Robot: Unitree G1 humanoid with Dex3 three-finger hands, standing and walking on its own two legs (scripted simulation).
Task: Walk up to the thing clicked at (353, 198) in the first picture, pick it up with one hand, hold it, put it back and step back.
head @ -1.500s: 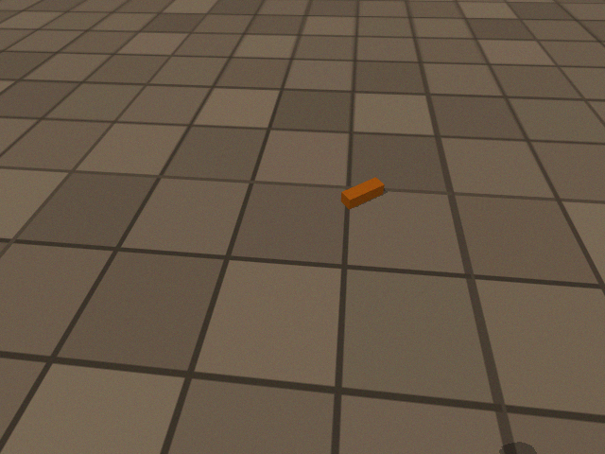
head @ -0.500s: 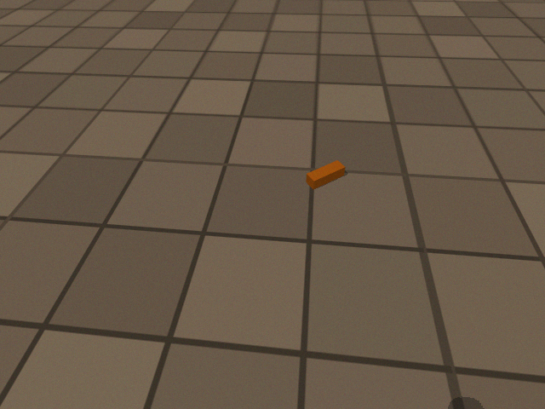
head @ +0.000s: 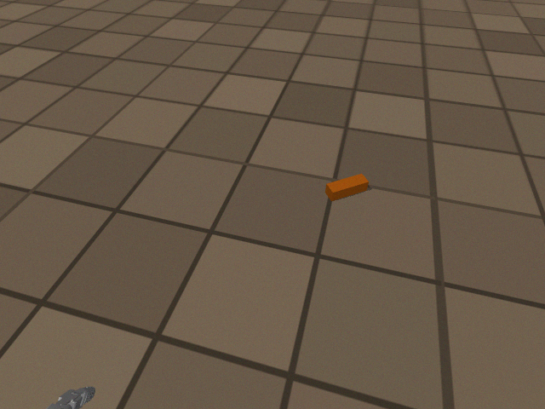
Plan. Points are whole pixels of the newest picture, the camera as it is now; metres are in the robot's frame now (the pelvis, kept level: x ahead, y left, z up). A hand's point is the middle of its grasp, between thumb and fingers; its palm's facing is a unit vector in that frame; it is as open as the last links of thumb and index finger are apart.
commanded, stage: walk up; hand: left
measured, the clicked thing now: (346, 187) +1.29 -0.32 -0.72
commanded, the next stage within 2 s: none
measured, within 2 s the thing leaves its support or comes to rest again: neither
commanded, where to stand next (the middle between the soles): +0.99 -0.62 m, yaw +25 degrees
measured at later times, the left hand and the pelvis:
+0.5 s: hand (185, 385) +0.21 +0.18 -0.15, palm faces +0.13 -0.95 -0.30, open 7.4 cm; pelvis +0.20 -0.10 +0.00, yaw +9 degrees
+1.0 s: hand (280, 315) +0.34 +0.02 -0.16, palm faces +0.30 -0.90 -0.33, open 7.4 cm; pelvis +0.41 -0.24 -0.01, yaw +18 degrees
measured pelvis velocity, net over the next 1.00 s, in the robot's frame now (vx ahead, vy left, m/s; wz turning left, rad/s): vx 0.41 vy -0.24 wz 0.32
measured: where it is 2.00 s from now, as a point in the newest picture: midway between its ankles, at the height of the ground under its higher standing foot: (408, 277)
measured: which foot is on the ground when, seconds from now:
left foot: up 0.00-0.24, down 0.26-0.64, up 0.66-0.96, down 0.98-1.00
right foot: down 0.00-0.26, up 0.28-0.62, down 0.64-1.00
